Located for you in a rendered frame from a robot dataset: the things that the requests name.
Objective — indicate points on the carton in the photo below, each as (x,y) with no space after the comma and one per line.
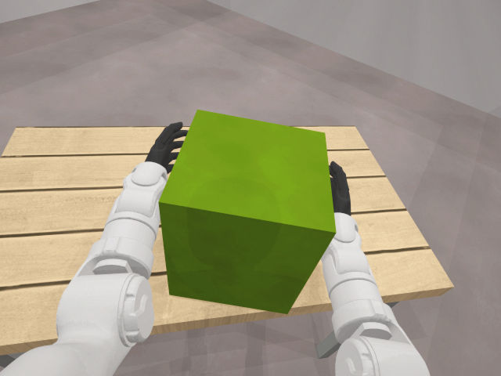
(247,212)

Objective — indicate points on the left robot forearm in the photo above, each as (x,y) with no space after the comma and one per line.
(127,241)

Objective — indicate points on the right robot forearm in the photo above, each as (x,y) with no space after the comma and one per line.
(358,308)

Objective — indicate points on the right robot hand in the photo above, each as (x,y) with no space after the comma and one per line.
(340,190)

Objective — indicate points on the table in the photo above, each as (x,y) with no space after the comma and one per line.
(59,184)

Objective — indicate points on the left robot hand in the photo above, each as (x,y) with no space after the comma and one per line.
(161,151)

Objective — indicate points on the left robot upper arm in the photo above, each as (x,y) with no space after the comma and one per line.
(100,318)

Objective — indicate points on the right robot upper arm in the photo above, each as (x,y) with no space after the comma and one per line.
(366,356)

